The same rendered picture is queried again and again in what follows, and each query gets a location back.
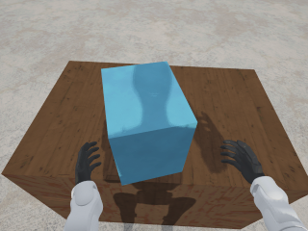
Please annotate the right robot forearm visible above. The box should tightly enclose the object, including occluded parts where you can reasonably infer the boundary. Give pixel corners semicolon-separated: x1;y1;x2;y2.
250;176;308;231

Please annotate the robot left hand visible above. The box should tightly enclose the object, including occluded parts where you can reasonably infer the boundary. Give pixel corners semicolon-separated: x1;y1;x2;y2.
75;141;102;185

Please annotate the left robot forearm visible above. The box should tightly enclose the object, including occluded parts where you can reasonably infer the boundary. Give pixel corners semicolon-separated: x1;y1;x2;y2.
64;180;103;231

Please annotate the pedestal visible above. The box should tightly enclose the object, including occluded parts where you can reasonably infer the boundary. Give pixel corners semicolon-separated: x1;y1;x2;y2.
1;61;308;230

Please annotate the carton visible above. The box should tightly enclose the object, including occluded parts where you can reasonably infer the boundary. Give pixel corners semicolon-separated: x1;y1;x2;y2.
101;61;197;186

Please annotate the robot right hand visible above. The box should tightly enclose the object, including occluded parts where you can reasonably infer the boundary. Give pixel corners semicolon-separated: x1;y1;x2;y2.
220;140;266;184

